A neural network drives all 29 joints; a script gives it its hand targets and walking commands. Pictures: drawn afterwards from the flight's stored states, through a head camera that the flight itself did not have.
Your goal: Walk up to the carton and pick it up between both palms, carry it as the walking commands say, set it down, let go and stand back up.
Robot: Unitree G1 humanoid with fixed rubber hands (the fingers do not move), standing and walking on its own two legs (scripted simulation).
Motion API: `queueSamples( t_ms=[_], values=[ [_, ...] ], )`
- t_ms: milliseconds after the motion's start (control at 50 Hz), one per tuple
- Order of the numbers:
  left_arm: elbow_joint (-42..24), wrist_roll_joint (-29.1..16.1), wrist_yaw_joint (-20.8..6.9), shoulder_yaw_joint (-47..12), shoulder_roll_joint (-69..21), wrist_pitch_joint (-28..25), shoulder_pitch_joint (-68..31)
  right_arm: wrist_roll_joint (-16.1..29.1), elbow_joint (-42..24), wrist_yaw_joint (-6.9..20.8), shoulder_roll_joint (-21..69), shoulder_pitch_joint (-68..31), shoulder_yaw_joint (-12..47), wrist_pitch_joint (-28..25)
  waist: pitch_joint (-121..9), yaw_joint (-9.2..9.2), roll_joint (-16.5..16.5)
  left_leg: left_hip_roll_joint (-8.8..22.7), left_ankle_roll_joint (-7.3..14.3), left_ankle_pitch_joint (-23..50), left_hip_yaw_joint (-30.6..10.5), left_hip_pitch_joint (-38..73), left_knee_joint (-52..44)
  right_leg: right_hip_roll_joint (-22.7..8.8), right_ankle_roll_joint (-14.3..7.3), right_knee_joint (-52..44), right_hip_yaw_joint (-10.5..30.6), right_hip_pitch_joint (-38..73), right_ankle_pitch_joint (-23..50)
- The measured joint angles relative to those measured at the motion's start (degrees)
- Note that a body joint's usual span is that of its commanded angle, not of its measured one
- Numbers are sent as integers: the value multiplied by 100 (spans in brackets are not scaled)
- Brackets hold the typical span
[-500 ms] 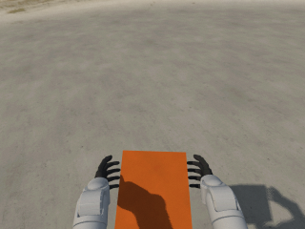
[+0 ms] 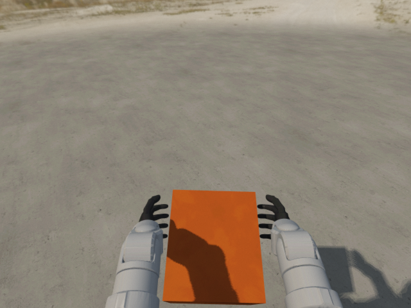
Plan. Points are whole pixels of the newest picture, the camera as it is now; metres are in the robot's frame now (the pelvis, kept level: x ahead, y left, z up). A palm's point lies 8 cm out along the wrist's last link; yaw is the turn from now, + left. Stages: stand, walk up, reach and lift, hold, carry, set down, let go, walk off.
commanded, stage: hold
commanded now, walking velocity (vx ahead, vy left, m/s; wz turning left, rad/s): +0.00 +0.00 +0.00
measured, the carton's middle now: (212, 248) +0.32 +0.04 -0.04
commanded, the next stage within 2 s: set down in 0.22 s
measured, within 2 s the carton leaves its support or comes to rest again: neither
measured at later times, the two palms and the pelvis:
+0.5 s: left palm (160, 243) +0.27 +0.14 +0.03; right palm (290, 225) +0.33 -0.13 +0.04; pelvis +0.01 -0.08 +0.00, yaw +6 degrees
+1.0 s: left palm (155, 253) +0.31 +0.18 -0.06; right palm (267, 244) +0.35 -0.09 -0.06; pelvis +0.02 -0.03 -0.02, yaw +5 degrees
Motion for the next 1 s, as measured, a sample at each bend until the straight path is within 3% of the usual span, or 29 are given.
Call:
queueSamples(
  t_ms=[120, 240, 320, 460, 520, 600, 700, 860, 920, 1000],
  values=[
    [230, 12, 80, 124, -21, -37, -63, -113, 457, 187, -64, -289, -176, -123, -202, -12, -17, 52, -96, 66, -33, 164, -192, 51, -95, -81, -3, 106, 32],
    [506, 227, -187, 529, -44, -118, -136, -345, 612, 362, 44, -373, -375, -96, -279, -183, 141, 115, -230, 26, -179, 315, -201, 110, -228, -18, -146, 246, -62],
    [908, 454, -314, 1041, -151, -186, -448, -575, 994, 397, 48, -497, -601, -234, -196, -95, 157, 182, -304, -54, -290, 218, -41, 144, -385, 97, -343, 187, -135],
    [1064, 482, -701, 1021, 215, -661, -275, -376, 1073, -32, 302, -410, -398, -581, -7, -56, -59, 346, -76, -189, -500, -129, 308, 256, -580, 30, -762, 97, -146],
    [1058, 427, -817, 952, 345, -828, -242, -290, 1188, -122, 306, -471, -318, -785, 6, -8, -150, 418, -163, -258, -577, -315, 397, 304, -649, 30, -904, -28, -161],
    [1153, 450, -907, 1006, 410, -984, -325, -401, 1496, -209, 375, -639, -557, -1102, 54, -84, -151, 442, -262, -316, -676, -529, 557, 315, -683, 68, -1054, -148, -221],
    [1264, 528, -1079, 1125, 338, -1390, -340, -269, 1407, -270, 311, -479, -517, -1425, 78, -9, -34, 418, -191, -341, -619, -829, 726, 313, -632, 159, -971, -420, -266],
    [1281, 355, -969, 1042, 265, -2126, -180, -135, 1343, -384, 224, -263, -316, -2100, 161, 14, 98, 281, -324, -482, -565, -1530, 957, 240, -442, 535, -758, -1217, -392],
    [1275, 214, -807, 937, 269, -2343, -162, -97, 1374, -367, 216, -250, -346, -2375, 209, -28, 26, 201, -380, -513, -526, -1875, 1106, 177, -359, 738, -704, -1583, -460],
    [1270, 75, -527, 750, 238, -2600, -199, -70, 1354, -313, 216, -257, -499, -2710, 203, -112, -76, 112, -263, -545, -457, -2539, 1402, 122, -242, 998, -626, -2230, -486]
  ],
)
